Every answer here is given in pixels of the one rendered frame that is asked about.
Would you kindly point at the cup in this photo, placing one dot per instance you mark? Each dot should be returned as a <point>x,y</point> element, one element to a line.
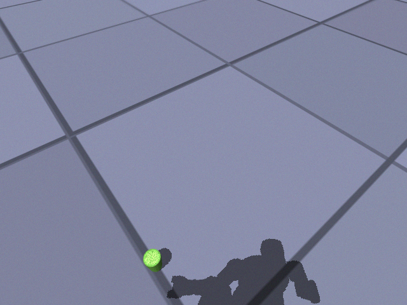
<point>153,260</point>

